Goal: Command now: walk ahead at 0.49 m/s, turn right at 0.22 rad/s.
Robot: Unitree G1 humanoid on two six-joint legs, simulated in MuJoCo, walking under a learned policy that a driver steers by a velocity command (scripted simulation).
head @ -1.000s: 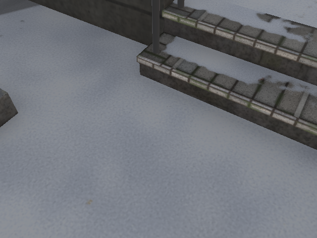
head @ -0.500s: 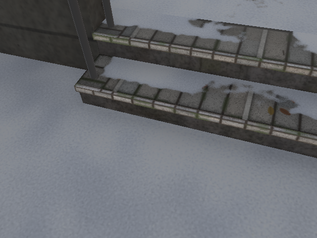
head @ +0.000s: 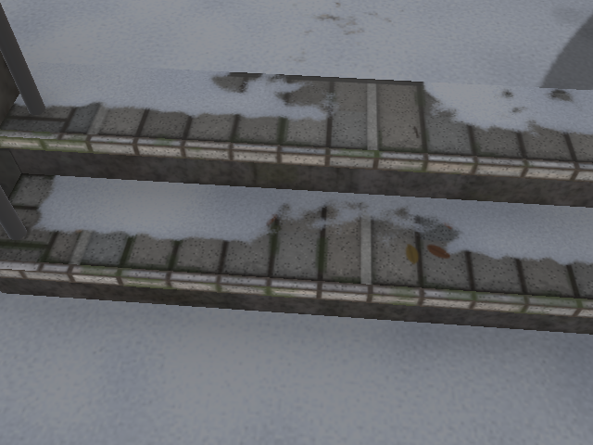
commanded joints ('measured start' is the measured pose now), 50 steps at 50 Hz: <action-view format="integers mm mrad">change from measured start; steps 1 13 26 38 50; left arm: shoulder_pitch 23 -342 -106 -7 -145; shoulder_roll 42 62 94 185 121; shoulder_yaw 11 -11 22 42 -3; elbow -71 -211 -102 -27 -157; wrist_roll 5 -1 34 22 23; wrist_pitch -11 -26 -61 -29 -81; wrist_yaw -1 -33 -28 16 -4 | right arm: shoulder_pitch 30 191 116 -218 89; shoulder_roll -72 -177 -73 -35 -154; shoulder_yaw -10 -23 -2 5 -54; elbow -25 48 -14 -186 -166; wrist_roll -2 35 32 21 14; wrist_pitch -10 26 58 65 72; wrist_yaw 4 -9 -23 26 -8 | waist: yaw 16 -71 -10 68 -41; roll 96 107 -54 -11 -11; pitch -49 27 -58 31 -146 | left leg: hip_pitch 172 231 -325 -383 397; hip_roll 272 286 188 144 307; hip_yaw -310 -144 -137 -22 -538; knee -250 -234 771 295 -89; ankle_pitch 45 82 -103 151 143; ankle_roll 191 134 -20 -9 297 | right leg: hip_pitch -182 -138 305 438 -468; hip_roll -114 -78 -271 -277 -85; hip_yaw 11 -80 32 -255 -20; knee -49 -634 -1042 -1027 260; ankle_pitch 56 336 417 571 -20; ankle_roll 2 26 -134 -91 77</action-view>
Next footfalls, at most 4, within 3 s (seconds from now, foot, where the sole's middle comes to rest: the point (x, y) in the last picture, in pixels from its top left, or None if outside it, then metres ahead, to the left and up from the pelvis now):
0.36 right None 0.35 -0.17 -0.77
0.90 left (270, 404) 0.57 0.08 -0.77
1.40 right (293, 237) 0.92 0.03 -0.62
1.98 left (197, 223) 0.97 0.27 -0.62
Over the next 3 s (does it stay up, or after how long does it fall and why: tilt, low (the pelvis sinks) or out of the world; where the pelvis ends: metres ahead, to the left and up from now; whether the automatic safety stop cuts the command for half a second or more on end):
stays up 1.40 0.13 0.29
